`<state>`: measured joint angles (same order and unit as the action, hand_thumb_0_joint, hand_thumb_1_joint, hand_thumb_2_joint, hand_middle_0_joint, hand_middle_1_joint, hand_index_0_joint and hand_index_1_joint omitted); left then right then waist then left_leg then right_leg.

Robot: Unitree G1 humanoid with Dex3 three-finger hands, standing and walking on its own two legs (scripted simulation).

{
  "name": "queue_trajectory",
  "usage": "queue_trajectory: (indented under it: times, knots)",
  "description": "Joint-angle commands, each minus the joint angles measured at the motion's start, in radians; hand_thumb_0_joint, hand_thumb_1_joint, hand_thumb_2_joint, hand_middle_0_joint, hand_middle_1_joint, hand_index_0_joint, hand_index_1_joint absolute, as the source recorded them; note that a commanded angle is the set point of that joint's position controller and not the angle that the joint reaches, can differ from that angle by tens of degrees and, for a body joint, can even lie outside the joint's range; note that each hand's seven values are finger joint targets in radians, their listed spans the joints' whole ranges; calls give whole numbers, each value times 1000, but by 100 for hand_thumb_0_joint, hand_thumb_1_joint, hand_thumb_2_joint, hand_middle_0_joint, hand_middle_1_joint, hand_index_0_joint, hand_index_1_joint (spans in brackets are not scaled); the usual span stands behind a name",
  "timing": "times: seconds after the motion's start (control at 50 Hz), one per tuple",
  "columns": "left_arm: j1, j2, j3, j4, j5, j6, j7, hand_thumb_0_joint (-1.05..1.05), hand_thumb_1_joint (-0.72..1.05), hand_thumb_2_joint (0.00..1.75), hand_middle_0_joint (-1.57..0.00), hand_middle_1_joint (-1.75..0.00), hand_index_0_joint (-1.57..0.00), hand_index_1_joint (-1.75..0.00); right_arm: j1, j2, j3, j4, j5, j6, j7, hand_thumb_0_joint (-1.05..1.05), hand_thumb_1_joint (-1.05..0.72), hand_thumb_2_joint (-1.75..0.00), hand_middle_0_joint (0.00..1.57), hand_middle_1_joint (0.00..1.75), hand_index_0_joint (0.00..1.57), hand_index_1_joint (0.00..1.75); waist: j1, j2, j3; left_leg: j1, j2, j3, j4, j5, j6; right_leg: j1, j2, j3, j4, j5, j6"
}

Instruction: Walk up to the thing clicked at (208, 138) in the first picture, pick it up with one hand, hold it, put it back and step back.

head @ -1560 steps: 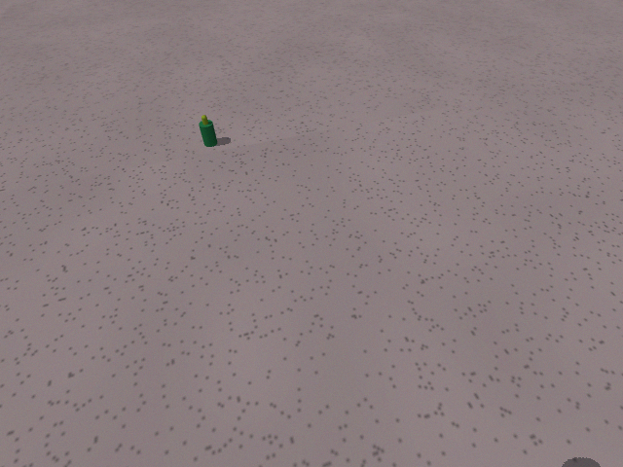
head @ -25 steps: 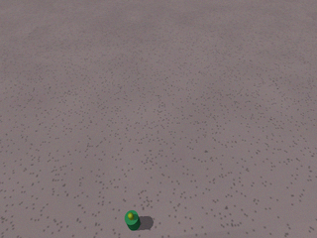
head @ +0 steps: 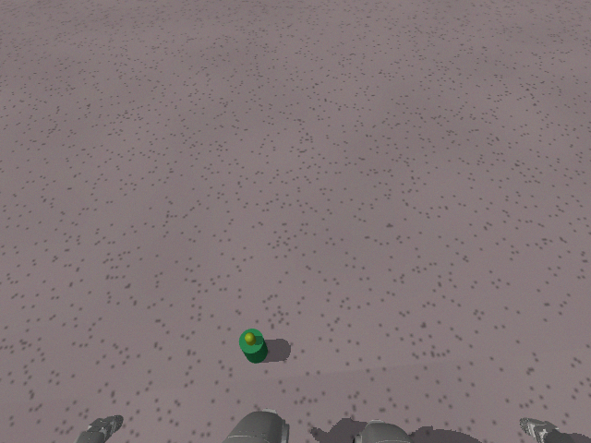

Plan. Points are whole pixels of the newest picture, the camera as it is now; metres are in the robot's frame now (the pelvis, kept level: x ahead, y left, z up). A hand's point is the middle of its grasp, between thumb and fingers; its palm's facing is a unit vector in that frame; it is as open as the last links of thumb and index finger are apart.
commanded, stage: step back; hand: left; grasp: from the side
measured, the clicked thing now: (253, 344) +0.42 +0.18 -0.67
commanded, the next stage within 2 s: none
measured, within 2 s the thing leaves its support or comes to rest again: neither
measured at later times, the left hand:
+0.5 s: hand out of the picture +0.03 +0.28 -0.15, palm faces -0.08 -0.92 -0.39, open 7.4 cm
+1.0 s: hand out of the picture -0.11 +0.32 -0.15, palm faces -0.04 -0.93 -0.36, open 7.4 cm
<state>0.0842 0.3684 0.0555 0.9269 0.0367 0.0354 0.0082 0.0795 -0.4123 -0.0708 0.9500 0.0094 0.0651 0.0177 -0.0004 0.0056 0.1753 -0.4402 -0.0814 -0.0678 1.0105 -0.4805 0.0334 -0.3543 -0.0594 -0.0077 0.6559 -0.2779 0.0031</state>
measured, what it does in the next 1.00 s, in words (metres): walks backwards: left foot, then right foot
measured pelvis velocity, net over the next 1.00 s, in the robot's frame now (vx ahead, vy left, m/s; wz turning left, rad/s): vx -0.22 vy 0.05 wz -0.05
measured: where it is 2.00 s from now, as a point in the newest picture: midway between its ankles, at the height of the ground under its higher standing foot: outside the picture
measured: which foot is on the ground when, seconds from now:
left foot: up 0.00-0.08, down 0.10-0.48, up 0.50-0.76, down 0.78-1.00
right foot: down 0.00-0.10, up 0.12-0.44, down 0.46-0.80, up 0.82-1.00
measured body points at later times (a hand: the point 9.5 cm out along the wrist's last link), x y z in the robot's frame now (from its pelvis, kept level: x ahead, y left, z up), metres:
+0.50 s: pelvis -0.09 +0.02 -0.01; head -0.02 +0.01 +0.44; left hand +0.03 +0.33 -0.12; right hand +0.00 -0.30 -0.13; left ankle -0.04 +0.13 -0.72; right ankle -0.09 -0.10 -0.73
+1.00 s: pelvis -0.22 +0.05 +0.01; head -0.16 +0.08 +0.45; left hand -0.11 +0.36 -0.12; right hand -0.14 -0.27 -0.09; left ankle -0.17 +0.15 -0.72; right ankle -0.25 -0.10 -0.63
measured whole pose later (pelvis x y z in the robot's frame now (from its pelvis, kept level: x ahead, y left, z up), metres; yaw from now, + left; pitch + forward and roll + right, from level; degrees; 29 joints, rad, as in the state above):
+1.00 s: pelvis -0.22 +0.05 +0.01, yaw -3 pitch -2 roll -2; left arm 0.17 0.41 0.09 0.81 0.02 0.07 0.01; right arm 0.17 -0.35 -0.04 0.86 -0.03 0.02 -0.01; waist 0.01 -0.04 0.17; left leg -0.31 0.00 -0.01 0.58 -0.24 0.04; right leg -0.48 0.13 0.17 1.24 -0.48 0.01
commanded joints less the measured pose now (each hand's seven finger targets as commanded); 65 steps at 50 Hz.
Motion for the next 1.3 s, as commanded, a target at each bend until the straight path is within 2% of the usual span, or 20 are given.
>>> queue_trajectory:
  times: [0.0, 0.06, 0.12, 0.24, 0.32, 0.44, 0.48, 0.5, 0.56, 0.66, 0.74, 0.76, 0.8, 0.82, 0.88, 1.1, 1.18, 1.22, 1.24, 1.28]
  knots:
    - [-80, 269, 70, -136, 9, -26, 30, 0, 90, 90, -20, -30, -20, -30, 149, -170, -32, -40, -10, -27, -12, 0, -90, -90, 20, 30, 20, 30, -18, -199, -233, 71, 76, 10, -204, -9, -5, 138, -223, 212, -152, 332, -186]
    - [-20, 241, 61, -143, -18, 2, 19, 0, 90, 90, -20, -30, -20, -30, 162, -164, -41, -45, -49, -47, -18, 0, -90, -90, 20, 30, 20, 30, -18, -75, -215, 211, 86, 14, -594, 349, -7, 89, -109, 121, 59, 261, -107]
    - [-45, 205, 60, -159, -19, 7, 43, 0, 90, 90, -20, -30, -20, -30, 120, -344, -78, -99, -52, -58, -22, 0, -90, -90, 20, 30, 20, 30, -55, 213, -215, 223, 456, -453, -635, 811, 219, -144, 179, 214, 467, -421, -18]
    - [37, 193, 63, -146, -25, -7, 30, 0, 90, 90, -20, -30, -20, -30, 84, -195, -45, -130, -40, -61, -56, 0, -90, -90, 20, 30, 20, 30, -9, 130, -235, 442, 326, -186, -474, 922, 204, -216, 145, 179, 520, -246, 4]
    - [11, 184, 62, -177, -21, -16, 22, 0, 90, 90, -20, -30, -20, -30, 135, -212, -52, -142, -32, -57, -60, 0, -90, -90, 20, 30, 20, 30, -46, 115, -218, 454, 341, -170, -458, 869, 224, -175, 118, 132, 294, -228, 15]
    - [153, 201, 79, -123, 5, -39, 16, 0, 90, 90, -20, -30, -20, -30, 61, -189, -32, -182, -9, -37, -43, 0, -90, -90, 20, 30, 20, 30, 14, 63, -264, 123, 250, -93, -337, 454, 89, 263, 56, 97, -217, 173, -51]
    - [97, 355, 109, -157, -3, -41, 12, 0, 90, 90, -20, -30, -20, -30, 18, -147, -26, -191, -3, -25, -55, 0, -90, -90, 20, 30, 20, 30, 45, -286, -198, -41, -4, -15, 58, -164, -13, 113, -331, 575, -304, 382, -316]
    - [76, 332, 107, -189, 1, -49, 12, 0, 90, 90, -20, -30, -20, -30, 43, -183, -38, -173, -8, -20, -56, 0, -90, -90, 20, 30, 20, 30, 34, -209, -167, -7, 5, -103, 197, -173, -30, 51, -341, 597, -293, 420, -340]
    - [-8, 244, 88, -215, -10, -38, 23, 0, 90, 90, -20, -30, -20, -30, 123, -181, -31, -131, 4, -28, -53, 0, -90, -90, 20, 30, 20, 30, -15, -120, -160, -12, -39, -99, 264, -44, -43, 56, -188, 311, -222, 460, -250]
    - [77, 227, 81, -222, 3, -21, 28, 0, 90, 90, -20, -30, -20, -30, 110, -159, -15, -155, -8, -41, -51, 0, -90, -90, 20, 30, 20, 30, 43, -187, -203, -10, 10, -9, -93, -52, -56, 235, -147, 248, -162, 463, -225]
    - [39, 246, 74, -247, -16, -1, 17, 0, 90, 90, -20, -30, -20, -30, 203, -147, -30, -122, -30, -58, -39, 0, -90, -90, 20, 30, 20, 30, -16, -169, -249, 200, 37, 88, -566, 233, -25, 185, -114, 216, -42, 368, -157]
    - [59, 212, 63, -253, -18, 8, 15, 0, 90, 90, -20, -30, -20, -30, 189, -170, -40, -133, -44, -64, -40, 0, -90, -90, 20, 30, 20, 30, -2, -104, -237, 254, 103, -29, -609, 292, -6, 75, -73, 211, 7, 218, -108]
    - [4, 210, 76, -259, -21, 9, 29, 0, 90, 90, -20, -30, -20, -30, 137, -357, -79, -169, -50, -63, -29, 0, -90, -90, 20, 30, 20, 30, -59, 229, -200, 158, 490, -497, -702, 491, 233, -124, 171, 151, 386, -387, -17]
    - [-17, 224, 82, -244, -10, 9, 36, 0, 90, 90, -20, -30, -20, -30, 106, -333, -78, -166, -48, -70, -33, 0, -90, -90, 20, 30, 20, 30, -50, 164, -165, 100, 497, -490, -705, 491, 261, -108, 171, 237, 533, -369, -23]
    - [99, 212, 85, -191, -30, 9, 25, 0, 90, 90, -20, -30, -20, -30, 15, -223, -44, -180, -48, -75, -49, 0, -90, -90, 20, 30, 20, 30, 40, 92, -135, 152, 338, -212, -620, 563, 169, -158, 172, 240, 640, -214, -22]
    - [149, 194, 81, -176, -14, 5, -2, 0, 90, 90, -20, -30, -20, -30, 90, -242, -62, -218, -45, -60, -49, 0, -90, -90, 20, 30, 20, 30, -29, 178, -241, 299, 344, -154, -564, 454, 205, -19, 90, 82, 203, -234, 27]
    - [338, 190, 92, -79, -11, 2, -14, 0, 90, 90, -20, -30, -20, -30, 21, -255, -59, -228, -36, -32, -43, 0, -90, -90, 20, 30, 20, 30, 46, 192, -270, 87, 290, -121, -528, 249, 104, 249, 81, -2, -182, -48, -32]
    - [267, 345, 130, -135, 13, -4, -15, 0, 90, 90, -20, -30, -20, -30, -9, -142, -33, -261, -14, -37, -47, 0, -90, -90, 20, 30, 20, 30, 69, -246, -154, -185, -13, -12, -186, -40, -24, 129, -214, 486, -363, -187, -168]
    - [155, 419, 139, -182, 18, -4, -8, 0, 90, 90, -20, -30, -20, -30, -20, -188, -53, -248, -24, -35, -63, 0, -90, -90, 20, 30, 20, 30, 80, -304, -97, -96, 3, -65, 68, -119, -52, -115, -384, 641, -438, -197, -308]
    - [9, 298, 100, -223, 3, -17, 2, 0, 90, 90, -20, -30, -20, -30, 78, -198, -49, -190, -11, -38, -61, 0, -90, -90, 20, 30, 20, 30, -18, -108, -61, -72, -32, -129, 190, -12, -42, -121, -232, 339, -302, 70, -234]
